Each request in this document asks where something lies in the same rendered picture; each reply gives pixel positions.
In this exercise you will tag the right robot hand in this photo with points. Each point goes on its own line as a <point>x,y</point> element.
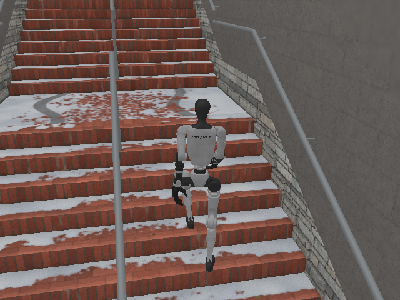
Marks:
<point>211,166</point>

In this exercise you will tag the robot right foot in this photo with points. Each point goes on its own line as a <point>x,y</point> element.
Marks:
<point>209,265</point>

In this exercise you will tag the robot left shin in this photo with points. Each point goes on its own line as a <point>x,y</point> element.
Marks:
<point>188,202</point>

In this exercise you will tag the left robot hand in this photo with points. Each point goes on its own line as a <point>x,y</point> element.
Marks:
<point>175,191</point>

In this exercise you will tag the robot left upper arm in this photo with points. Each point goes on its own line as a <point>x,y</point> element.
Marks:
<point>181,142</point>

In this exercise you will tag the robot right upper arm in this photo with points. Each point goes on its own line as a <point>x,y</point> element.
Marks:
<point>221,142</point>

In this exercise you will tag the robot left forearm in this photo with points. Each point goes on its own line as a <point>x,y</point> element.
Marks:
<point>178,172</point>

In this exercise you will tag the robot right forearm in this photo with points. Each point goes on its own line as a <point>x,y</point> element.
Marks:
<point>217,161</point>

